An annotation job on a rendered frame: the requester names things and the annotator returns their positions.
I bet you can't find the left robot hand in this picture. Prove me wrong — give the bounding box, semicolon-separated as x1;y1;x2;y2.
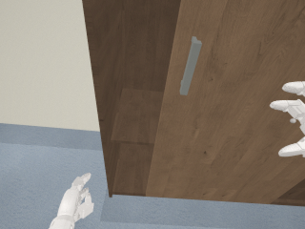
57;173;94;222

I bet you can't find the handle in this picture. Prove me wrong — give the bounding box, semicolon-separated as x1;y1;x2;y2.
179;36;202;95

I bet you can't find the wardrobe door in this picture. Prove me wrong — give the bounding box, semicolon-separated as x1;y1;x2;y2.
278;178;305;200
146;0;305;204

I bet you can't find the left robot forearm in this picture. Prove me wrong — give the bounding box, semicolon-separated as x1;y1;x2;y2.
49;215;75;229

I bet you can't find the right robot hand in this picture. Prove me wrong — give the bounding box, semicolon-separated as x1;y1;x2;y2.
270;81;305;157

